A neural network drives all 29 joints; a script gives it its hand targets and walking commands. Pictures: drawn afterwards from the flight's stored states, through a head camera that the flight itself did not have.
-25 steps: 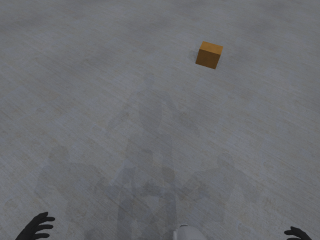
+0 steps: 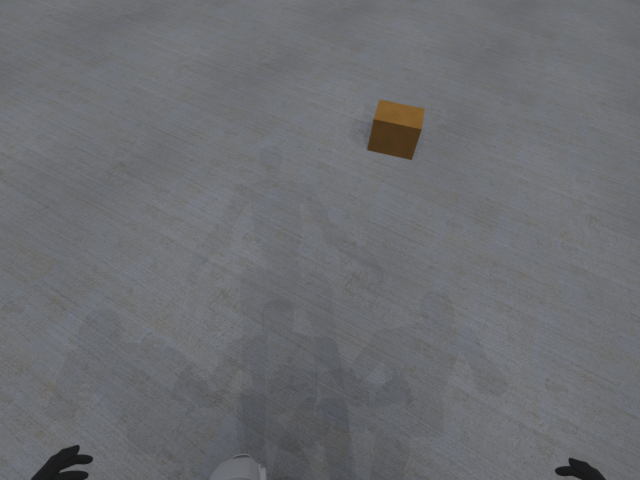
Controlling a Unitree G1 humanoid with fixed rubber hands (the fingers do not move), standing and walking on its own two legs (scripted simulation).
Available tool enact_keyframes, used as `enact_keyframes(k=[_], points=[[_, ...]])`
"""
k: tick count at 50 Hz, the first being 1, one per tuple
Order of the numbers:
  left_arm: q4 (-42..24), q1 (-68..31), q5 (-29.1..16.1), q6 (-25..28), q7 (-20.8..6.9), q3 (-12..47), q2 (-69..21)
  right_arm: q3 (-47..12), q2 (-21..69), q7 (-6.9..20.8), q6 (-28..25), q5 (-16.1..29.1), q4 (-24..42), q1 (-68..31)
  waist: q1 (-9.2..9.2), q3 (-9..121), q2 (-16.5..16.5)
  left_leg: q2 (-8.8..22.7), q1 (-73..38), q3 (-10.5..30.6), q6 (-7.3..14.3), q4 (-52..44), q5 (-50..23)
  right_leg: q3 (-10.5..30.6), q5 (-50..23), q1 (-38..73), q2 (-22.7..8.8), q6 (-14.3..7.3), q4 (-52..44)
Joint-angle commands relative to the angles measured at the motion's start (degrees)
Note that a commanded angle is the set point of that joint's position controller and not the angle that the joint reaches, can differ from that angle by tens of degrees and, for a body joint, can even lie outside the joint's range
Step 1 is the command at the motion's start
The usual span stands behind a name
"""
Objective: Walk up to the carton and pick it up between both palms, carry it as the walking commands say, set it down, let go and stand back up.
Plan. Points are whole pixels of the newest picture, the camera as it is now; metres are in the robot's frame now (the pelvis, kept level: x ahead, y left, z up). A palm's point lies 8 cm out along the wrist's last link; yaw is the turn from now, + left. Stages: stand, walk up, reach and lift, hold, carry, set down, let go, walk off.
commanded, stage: walk up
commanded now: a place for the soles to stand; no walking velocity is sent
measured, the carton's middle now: (395, 129) +1.77 -0.38 -0.65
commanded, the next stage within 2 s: none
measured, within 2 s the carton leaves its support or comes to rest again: neither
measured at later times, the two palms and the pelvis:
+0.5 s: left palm (177, 253) +0.45 +0.25 -0.04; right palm (600, 381) +0.28 -0.40 -0.06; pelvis +0.25 -0.05 +0.01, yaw -7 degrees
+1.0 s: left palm (235, 173) +0.66 +0.20 -0.05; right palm (609, 280) +0.45 -0.48 -0.04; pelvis +0.46 -0.11 +0.01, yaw -8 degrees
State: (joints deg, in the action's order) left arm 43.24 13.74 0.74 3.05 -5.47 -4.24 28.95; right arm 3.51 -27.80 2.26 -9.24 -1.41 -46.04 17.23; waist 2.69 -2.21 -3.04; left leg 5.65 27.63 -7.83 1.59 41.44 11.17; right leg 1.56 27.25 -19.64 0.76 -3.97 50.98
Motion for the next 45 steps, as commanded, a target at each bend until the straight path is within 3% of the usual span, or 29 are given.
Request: enact_keyframes(k=[1,3,4,7,10,14,15,16,17,18,19,20,23,24,26,28,29,30,31,32,33,34,35,36,37,38,40,43,45], points=[[-7.16,-9.78,0.4,2.19,1.01,-1.21,10.87,6.63,-20.95,-1.96,-0.5,1.69,2.4,8.32,-9.41,5.91,6.42,24.89,-34.83,41.74,15.38,-28.81,32.26,7.14,-3.23,-37.9,-3.66,2.05,22.36],[-4.67,-8.21,0.82,2.06,0.66,-1.64,11.05,5.13,-16.93,-2.17,-0.36,1.16,3.41,3.92,-6.68,4.22,4.86,20.89,-28.17,29.47,14.22,-27.21,23.96,5.73,-5.12,-33.47,-8.23,3.97,17.7],[-4.19,-7.23,0.65,1.77,0.09,-1.76,10.59,4.77,-16.69,-1.97,-0.51,0.77,3.36,3.29,-5.79,1.72,6.97,19.35,-23.4,23.96,13.3,-26.8,17.65,5.18,-5.26,-30.21,-9.57,4.28,12.88],[-2.95,-9.4,-0.28,0.91,-1.76,-2.23,8.52,5.16,-17.6,-1.17,-0.98,-0.06,3.27,2.7,-5.21,-1.57,10.25,15.56,-14.55,10.65,11.61,-27.68,9.24,0.83,-9.91,-20.85,-9.6,4.34,-0.43],[-2.04,-12.18,-0.28,0.62,-2.84,-2.51,6.5,4.97,-17.13,-0.61,-0.84,0.38,2.88,2.49,-5.06,0.03,10.51,11.54,-12.78,4.05,9.2,-27.58,6.75,-4.12,-18.51,-11.54,-6.87,3.94,-10.5],[-0.88,-13.56,-0.27,0.18,-3.02,-3.16,6.18,4.94,-17.08,-0.55,0.5,0.98,2.19,1.14,-4.07,1.25,10.19,11.91,-15.9,1.77,7.66,-23.17,-0.95,-8.1,-18.4,-4.07,-4.44,2.14,-16.51],[-0.5,-12.34,0.01,0.32,-2.77,-3.6,6.61,4.85,-17.12,-0.63,0.67,1.4,2.43,1.08,-2.51,3.21,9.29,11.64,-15.48,0.68,7.12,-17.9,-9.2,-8.97,-17.52,1.54,-2.59,1.1,-18.29],[0.67,-8.61,0.2,0.47,-2.09,-4.4,8.2,4.03,-15.31,-0.67,0.96,1.47,2.25,1.69,-0.26,5.39,5.06,9.4,-13.25,-2.13,6.27,-7.74,-17.02,-9.18,-15.75,8.89,-0.62,-0.48,-20.04],[2.76,2.03,0.25,1.06,-1.01,-5.71,11.57,3.25,-12.82,-0.91,1.11,1.28,3.54,1.44,5.13,10.39,-4.09,5.62,-3.37,-3.06,4.53,11.2,-16.47,-1.8,-8.63,23.5,-3.21,-3.76,-22.27],[1.82,6.94,0.18,1.3,0.52,-7.35,17.55,1.5,-8.19,-0.83,0.72,2.02,5.35,3.09,7.2,14.83,-19.45,-2.02,16.59,-1.63,0.99,29.35,11.08,26.93,-1.27,37.14,-21.15,-9.62,-30.53],[-0.08,4.39,-1.14,1.36,1.28,-7.19,18.98,2.17,-13.79,-1.66,1.0,2.79,5.13,1.17,5.61,14.48,-8.41,-0.91,20.27,5.8,1.53,34.1,15.78,34.09,-2.91,34.58,-25.41,-13.73,-33.74],[-1.13,0.47,-1.97,1.41,1.75,-6.71,16.51,2.47,-15.23,-1.96,1.0,2.69,3.61,0.14,3.69,10.9,-1.08,1.79,18.58,8.82,1.88,33.8,13.03,26.98,-8.33,29.12,-24.1,-13.8,-32.58],[-2.98,-4.12,-1.65,1.99,2.21,-4.6,11.3,2.53,-13.68,-1.25,1.2,2.09,1.36,3.46,-1.07,5.77,-2.77,4.41,9.53,9.13,-0.62,20.23,9.67,8.72,-24.4,13.89,-17.34,-10.2,-30.56],[-3.47,-4.59,-1.38,2.09,2.13,-4.46,11.24,2.54,-13.03,-0.7,1.69,1.76,0.66,4.16,-1.54,4.83,-4.73,4.0,6.45,7.89,-1.07,16.32,10.16,6.19,-22.06,9.77,-16.04,-10.37,-31.01],[-4.82,-4.66,-0.56,2.18,1.64,-4.26,11.63,2.42,-11.4,0.16,2.12,1.74,0.97,2.84,-1.0,2.53,-8.2,3.49,3.61,5.71,-2.0,7.85,10.56,5.06,-17.06,4.92,-16.52,-11.81,-32.25],[-5.66,-5.77,-0.12,2.14,0.91,-4.14,12.13,2.85,-9.98,0.74,1.95,1.61,1.18,0.53,-1.11,1.87,-7.94,1.78,-2.46,3.11,-1.91,1.22,5.36,4.25,-7.53,-0.29,-15.67,-11.19,-33.12],[-6.24,-6.91,-0.12,2.03,0.6,-4.01,12.03,3.08,-9.92,0.94,1.78,1.73,1.1,1.47,-2.4,1.99,-7.68,0.63,-6.3,2.19,-1.41,-1.68,2.2,4.3,-0.82,-3.36,-15.42,-10.31,-33.19],[-6.84,-8.2,-0.24,1.78,0.36,-3.8,11.85,3.68,-10.59,1.08,1.51,1.36,0.65,2.94,-3.83,2.07,-5.24,-0.87,-12.85,0.43,-1.47,-5.36,-2.03,2.37,5.13,-8.1,-13.68,-8.7,-30.05],[-7.23,-8.82,0.03,1.54,0.23,-3.13,10.2,4.48,-11.44,0.84,1.25,0.96,-0.78,6.76,-6.42,3.11,-2.36,-3.05,-20.27,-1.06,-1.21,-5.66,-2.64,0.9,11.01,-13.36,-11.64,-7.07,-25.61],[-7.76,-9.39,0.14,1.36,0.33,-1.7,7.29,5.52,-14.04,0.18,0.81,0.38,-2.19,11.54,-9.53,4.39,4.9,-2.65,-29.92,2.34,1.11,-7.24,3.69,-1.96,11.76,-21.17,-9.27,-5.21,-14.51],[-8.94,-9.27,0.06,1.63,0.54,-0.54,3.39,7.41,-20.05,-0.74,0.29,-0.29,-2.68,19.08,-14.13,6.85,20.12,11.24,-38.07,25.64,6.59,-19.6,24.8,-7.9,5.89,-31.97,-1.99,-1.36,8.44],[-9.38,-7.93,-0.1,1.67,1.39,-0.99,5.31,7.46,-23.05,-1.18,-0.09,0.05,-0.19,16.59,-11.98,7.53,17.88,21.95,-38.19,48.14,14.49,-29.76,33.92,-0.46,3.3,-37.91,0.27,0.77,18.1],[-8.04,-8.75,0.09,1.67,1.86,-1.71,10.77,7.02,-20.97,-1.45,0.29,1.83,1.1,11.67,-10.62,6.42,8.04,22.63,-33.9,45.64,16.01,-27.93,32.05,5.01,-1.11,-35.32,-4.23,2.12,20.48],[-6.55,-7.15,0.06,1.81,1.77,-1.57,11.35,6.15,-18.62,-1.79,0.42,2.12,2.41,8.25,-8.17,5.16,5.39,21.13,-31.61,39.7,16.27,-25.92,27.7,3.7,-3.78,-35.46,-6.7,2.67,19.64],[-5.19,-5.8,0.39,1.83,1.73,-1.96,11.13,5.47,-16.78,-1.87,0.56,1.92,2.87,6.0,-6.75,3.6,6.7,19.56,-28.84,34.46,16.1,-24.92,24.62,4.05,-3.86,-34.88,-8.3,3.59,17.86],[-4.14,-5.17,0.77,1.77,1.5,-2.06,11.16,5.02,-15.49,-1.87,0.43,1.5,3.26,4.6,-5.7,2.44,5.83,17.64,-22.69,29.32,14.68,-24.73,19.47,4.47,-4.39,-30.51,-9.84,4.23,13.96],[-3.0,-4.23,0.33,1.09,0.13,-2.57,10.11,5.11,-17.19,-1.35,0.14,0.44,3.42,3.07,-4.89,0.36,10.36,15.52,-13.72,21.72,13.5,-25.75,18.03,2.42,-6.42,-23.24,-10.03,4.24,7.0],[-2.39,-6.88,0.1,0.75,-1.35,-3.05,8.74,5.37,-17.83,-0.88,0.04,0.21,3.6,1.62,-4.72,-0.44,12.36,12.07,-7.27,14.05,11.29,-26.74,22.14,-1.32,-12.07,-14.28,-8.39,4.29,-3.99],[-0.93,-6.31,0.12,0.65,-1.95,-3.74,7.92,5.46,-18.01,-0.47,0.33,0.35,3.51,-1.43,-2.84,0.64,13.09,10.84,-2.18,11.06,9.72,-27.22,24.15,-4.89,-16.35,-5.03,-6.9,4.11,-8.15]])
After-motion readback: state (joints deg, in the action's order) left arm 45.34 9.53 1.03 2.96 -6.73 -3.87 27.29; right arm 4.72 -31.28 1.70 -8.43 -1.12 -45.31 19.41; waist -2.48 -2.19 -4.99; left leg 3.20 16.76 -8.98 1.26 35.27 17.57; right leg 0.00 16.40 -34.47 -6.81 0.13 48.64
